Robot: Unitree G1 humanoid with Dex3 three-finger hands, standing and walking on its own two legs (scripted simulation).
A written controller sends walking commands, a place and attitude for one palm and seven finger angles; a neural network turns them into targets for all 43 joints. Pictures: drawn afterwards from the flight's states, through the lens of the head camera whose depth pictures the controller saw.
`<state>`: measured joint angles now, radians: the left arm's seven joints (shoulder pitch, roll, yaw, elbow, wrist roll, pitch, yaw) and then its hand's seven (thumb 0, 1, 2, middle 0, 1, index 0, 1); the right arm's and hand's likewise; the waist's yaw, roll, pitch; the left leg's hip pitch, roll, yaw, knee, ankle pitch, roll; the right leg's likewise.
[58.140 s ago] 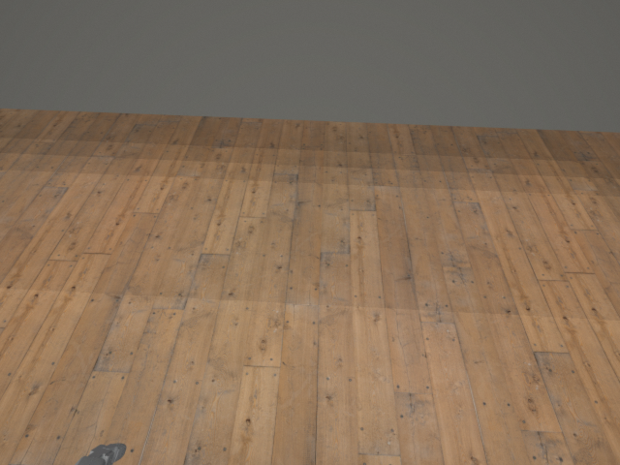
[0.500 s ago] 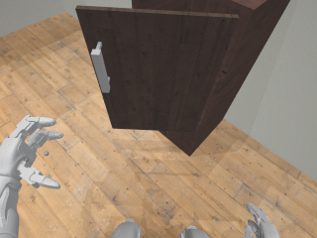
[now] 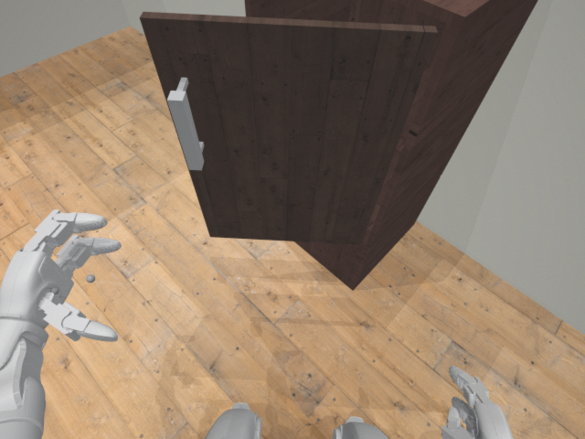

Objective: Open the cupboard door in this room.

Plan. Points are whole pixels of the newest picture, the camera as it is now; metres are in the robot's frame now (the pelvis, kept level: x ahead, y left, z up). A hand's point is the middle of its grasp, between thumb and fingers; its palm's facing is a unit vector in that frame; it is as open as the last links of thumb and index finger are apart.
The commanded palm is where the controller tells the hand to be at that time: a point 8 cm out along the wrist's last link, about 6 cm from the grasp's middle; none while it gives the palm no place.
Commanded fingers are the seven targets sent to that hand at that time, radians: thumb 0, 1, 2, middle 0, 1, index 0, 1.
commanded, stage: move the hooked fingers beside the handle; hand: left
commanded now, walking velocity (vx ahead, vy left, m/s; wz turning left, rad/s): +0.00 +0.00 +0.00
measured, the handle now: (190, 126) +0.60 +0.22 +0.04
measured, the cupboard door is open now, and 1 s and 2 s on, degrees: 41 41 41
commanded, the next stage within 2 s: none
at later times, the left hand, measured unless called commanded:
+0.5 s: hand (110, 220) +0.38 +0.28 +0.05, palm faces +0.01 -1.00 -0.02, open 13.9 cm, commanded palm +0.37 +0.33 +0.05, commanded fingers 0.00 -0.50 0.30 -0.30 -1.20 -0.30 -1.20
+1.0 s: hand (122, 178) +0.46 +0.29 +0.05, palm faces +0.00 -1.00 +0.00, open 13.9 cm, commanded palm +0.45 +0.33 +0.05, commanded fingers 0.00 -0.50 0.30 -0.30 -1.20 -0.30 -1.20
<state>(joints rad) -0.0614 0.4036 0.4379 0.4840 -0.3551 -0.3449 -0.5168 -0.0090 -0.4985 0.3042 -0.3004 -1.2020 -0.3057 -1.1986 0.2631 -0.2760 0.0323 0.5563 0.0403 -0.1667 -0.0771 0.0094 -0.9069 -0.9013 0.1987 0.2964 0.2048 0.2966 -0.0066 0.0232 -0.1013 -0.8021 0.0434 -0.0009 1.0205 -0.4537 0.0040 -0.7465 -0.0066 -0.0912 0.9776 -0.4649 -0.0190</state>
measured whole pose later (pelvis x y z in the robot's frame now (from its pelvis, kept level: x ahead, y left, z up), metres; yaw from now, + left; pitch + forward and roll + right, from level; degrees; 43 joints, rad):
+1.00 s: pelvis -0.01 +0.02 -0.02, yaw -3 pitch +21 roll -4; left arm -0.75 0.66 0.54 1.13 -0.17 -0.40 -0.51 -0.01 -0.50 0.30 -0.30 -1.20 -0.30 -1.20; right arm 0.35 -0.28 0.04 0.61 0.01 0.01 -0.05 0.00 -0.91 -0.90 0.20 0.30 0.21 0.30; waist -0.13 0.00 -0.10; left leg -1.02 0.06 0.02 1.13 -0.48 0.03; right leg -0.96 0.01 -0.07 1.04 -0.45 0.01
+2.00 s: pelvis +0.00 +0.03 -0.03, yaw -4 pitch +27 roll -7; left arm -0.98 0.84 0.58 1.22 -0.08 -0.32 -0.49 -0.01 -0.50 0.30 -0.30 -1.20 -0.30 -1.20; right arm 0.39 -0.28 0.07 0.59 -0.01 0.10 -0.02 0.00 -0.91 -0.90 0.20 0.30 0.21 0.30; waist -0.21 0.02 -0.09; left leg -1.15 0.08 -0.01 1.17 -0.50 0.04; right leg -1.06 0.04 -0.09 1.03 -0.45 0.01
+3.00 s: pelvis +0.00 +0.03 -0.03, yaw -5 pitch +27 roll -6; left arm -1.00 0.77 0.54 1.22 -0.06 -0.33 -0.39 -0.01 -0.50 0.30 -0.30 -1.20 -0.30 -1.20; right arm 0.40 -0.27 0.08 0.60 -0.02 0.09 -0.01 0.00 -0.91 -0.90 0.20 0.30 0.21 0.30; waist -0.23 0.03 -0.09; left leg -1.16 0.08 -0.01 1.18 -0.50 0.04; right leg -1.08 0.03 -0.08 1.05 -0.45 0.01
